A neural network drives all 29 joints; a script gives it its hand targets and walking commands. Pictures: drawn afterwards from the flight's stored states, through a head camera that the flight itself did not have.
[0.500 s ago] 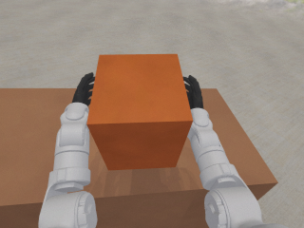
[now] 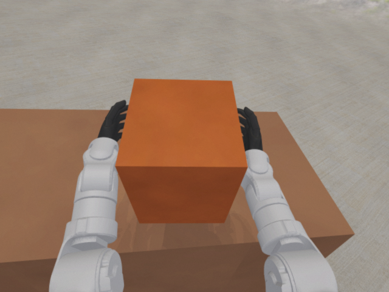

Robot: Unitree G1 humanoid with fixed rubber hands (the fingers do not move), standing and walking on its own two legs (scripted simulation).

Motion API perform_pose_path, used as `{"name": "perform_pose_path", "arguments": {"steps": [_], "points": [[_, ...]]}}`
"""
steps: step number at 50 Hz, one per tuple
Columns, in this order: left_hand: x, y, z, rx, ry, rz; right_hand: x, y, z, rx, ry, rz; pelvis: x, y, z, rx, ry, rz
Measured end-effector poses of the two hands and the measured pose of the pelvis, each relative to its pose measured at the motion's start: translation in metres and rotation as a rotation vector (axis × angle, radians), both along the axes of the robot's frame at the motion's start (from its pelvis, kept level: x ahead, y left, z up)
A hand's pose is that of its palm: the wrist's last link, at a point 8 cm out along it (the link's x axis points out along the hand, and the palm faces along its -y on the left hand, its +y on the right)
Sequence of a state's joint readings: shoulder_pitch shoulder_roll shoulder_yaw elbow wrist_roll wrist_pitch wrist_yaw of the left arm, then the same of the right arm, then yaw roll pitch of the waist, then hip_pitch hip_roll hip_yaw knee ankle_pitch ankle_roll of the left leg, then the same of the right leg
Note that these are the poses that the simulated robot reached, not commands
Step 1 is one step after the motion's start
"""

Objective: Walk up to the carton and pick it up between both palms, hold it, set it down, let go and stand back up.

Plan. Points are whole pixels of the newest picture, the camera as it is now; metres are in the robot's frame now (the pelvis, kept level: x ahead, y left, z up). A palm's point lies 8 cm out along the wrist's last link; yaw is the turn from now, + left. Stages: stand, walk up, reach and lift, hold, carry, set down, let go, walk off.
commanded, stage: set down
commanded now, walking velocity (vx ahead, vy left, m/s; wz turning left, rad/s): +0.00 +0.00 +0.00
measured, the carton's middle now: (182, 156) +0.37 +0.01 +0.10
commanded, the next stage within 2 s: none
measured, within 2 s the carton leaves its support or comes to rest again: rests again in 2.00 s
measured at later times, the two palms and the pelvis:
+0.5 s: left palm (115, 144) +0.40 +0.15 +0.12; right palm (249, 151) +0.37 -0.14 +0.13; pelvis +0.01 +0.00 +0.00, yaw +0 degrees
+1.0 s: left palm (120, 149) +0.41 +0.15 +0.09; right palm (248, 157) +0.37 -0.15 +0.10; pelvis +0.02 +0.00 +0.00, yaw +0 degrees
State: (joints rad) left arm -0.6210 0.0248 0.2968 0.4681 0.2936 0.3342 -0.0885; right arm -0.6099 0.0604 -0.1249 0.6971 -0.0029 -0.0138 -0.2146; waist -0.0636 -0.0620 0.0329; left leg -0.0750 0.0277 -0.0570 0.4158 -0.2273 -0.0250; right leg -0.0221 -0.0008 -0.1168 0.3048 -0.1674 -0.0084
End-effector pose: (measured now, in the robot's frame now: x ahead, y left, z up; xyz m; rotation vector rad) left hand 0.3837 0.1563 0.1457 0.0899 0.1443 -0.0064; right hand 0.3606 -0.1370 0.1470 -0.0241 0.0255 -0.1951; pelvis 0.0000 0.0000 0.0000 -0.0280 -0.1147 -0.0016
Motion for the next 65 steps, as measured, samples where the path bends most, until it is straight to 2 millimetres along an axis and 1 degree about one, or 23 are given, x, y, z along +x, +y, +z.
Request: {"name": "perform_pose_path", "arguments": {"steps": [6,14,31,43,65], "points": [[0.004,-0.001,-0.010,-0.001,0.016,-0.005,0.004,-0.001,-0.006,-0.005,0.016,-0.002,0.003,0.000,0.000,0.000,0.004,0.000],[0.010,-0.002,-0.018,0.001,0.024,-0.013,0.007,-0.002,-0.011,-0.008,0.024,-0.007,0.007,0.000,0.000,0.000,0.010,0.000],[0.013,-0.006,-0.037,-0.005,0.067,-0.032,0.005,-0.006,-0.028,-0.052,0.070,-0.023,0.011,0.000,0.000,0.000,0.014,0.000],[0.020,-0.011,-0.048,-0.025,0.093,-0.046,0.007,-0.009,-0.040,-0.052,0.094,-0.044,0.015,0.000,0.000,0.000,0.020,0.000],[0.031,-0.013,-0.079,-0.038,0.134,-0.056,0.013,-0.011,-0.070,-0.053,0.134,-0.057,0.025,0.000,0.000,0.000,0.054,0.000]]}}
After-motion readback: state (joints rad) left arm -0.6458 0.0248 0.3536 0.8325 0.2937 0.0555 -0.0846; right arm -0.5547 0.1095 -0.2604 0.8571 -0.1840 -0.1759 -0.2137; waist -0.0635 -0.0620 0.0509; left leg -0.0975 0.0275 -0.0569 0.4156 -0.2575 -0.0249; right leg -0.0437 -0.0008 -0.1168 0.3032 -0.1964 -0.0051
